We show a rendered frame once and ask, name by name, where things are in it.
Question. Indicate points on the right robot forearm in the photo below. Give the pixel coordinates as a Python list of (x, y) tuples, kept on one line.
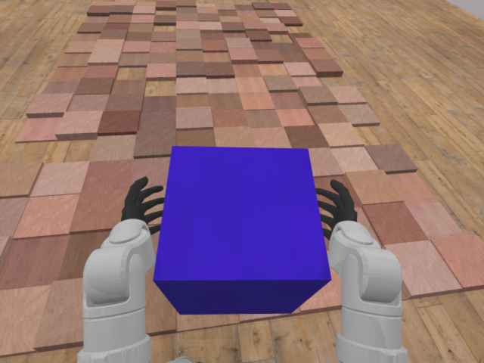
[(371, 297)]

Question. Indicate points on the carton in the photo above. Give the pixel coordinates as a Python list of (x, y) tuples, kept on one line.
[(241, 231)]

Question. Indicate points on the left robot forearm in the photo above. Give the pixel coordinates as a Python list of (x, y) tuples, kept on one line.
[(114, 297)]

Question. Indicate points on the robot right hand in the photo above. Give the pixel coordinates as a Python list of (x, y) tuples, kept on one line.
[(344, 209)]

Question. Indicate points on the robot left hand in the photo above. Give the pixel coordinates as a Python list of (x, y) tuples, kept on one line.
[(135, 209)]

